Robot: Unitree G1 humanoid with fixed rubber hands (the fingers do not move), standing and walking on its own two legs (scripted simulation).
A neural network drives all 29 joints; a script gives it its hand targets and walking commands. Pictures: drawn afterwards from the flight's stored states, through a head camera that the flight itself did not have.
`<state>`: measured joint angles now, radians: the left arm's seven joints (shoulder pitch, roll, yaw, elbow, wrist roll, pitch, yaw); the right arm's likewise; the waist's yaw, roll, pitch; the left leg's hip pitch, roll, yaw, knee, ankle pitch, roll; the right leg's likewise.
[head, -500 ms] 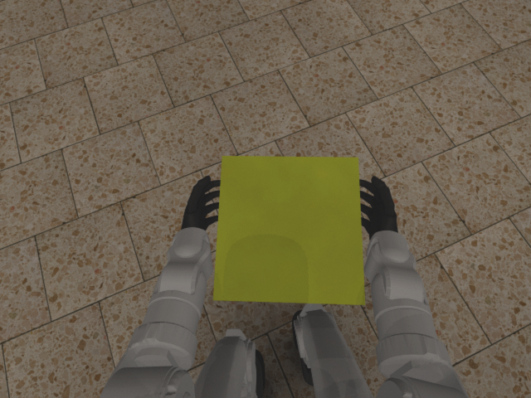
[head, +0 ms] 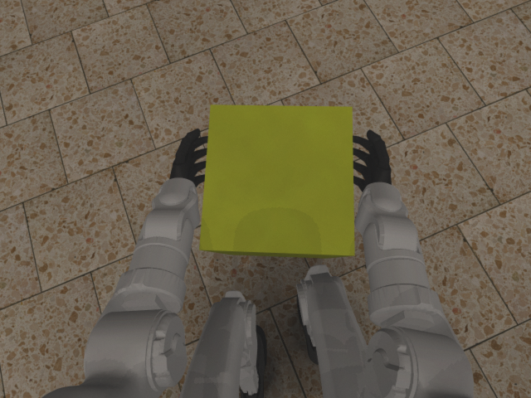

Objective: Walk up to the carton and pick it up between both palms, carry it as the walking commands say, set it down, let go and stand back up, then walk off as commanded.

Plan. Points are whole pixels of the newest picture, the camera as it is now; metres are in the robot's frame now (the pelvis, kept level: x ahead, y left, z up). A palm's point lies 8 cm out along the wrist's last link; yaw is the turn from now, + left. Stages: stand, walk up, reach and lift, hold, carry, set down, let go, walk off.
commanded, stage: set down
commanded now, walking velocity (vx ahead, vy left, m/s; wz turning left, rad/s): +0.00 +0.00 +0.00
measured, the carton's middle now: (278, 196) +0.43 -0.04 -0.14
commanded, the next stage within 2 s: none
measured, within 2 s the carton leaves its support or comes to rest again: neither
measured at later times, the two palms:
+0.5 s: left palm (205, 183) +0.47 +0.09 -0.17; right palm (363, 186) +0.43 -0.20 -0.16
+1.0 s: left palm (221, 191) +0.49 +0.07 -0.27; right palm (356, 192) +0.45 -0.21 -0.26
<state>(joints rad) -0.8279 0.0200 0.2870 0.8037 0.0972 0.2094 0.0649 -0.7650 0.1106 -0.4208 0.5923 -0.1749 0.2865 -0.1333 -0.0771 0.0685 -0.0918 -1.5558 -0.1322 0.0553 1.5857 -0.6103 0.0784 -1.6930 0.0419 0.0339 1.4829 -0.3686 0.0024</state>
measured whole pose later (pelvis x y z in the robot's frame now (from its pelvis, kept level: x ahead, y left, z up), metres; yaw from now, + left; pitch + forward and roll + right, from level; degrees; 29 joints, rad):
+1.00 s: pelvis -0.05 -0.01 -0.13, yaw +2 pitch +26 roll +1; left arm -1.31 0.20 0.16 0.69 -0.03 0.32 0.15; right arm -1.23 -0.09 -0.38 0.52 0.05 0.35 -0.19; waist -0.12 -0.01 0.53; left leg -1.85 -0.13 0.09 2.05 -0.65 0.07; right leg -1.99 0.06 0.02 1.90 -0.36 0.01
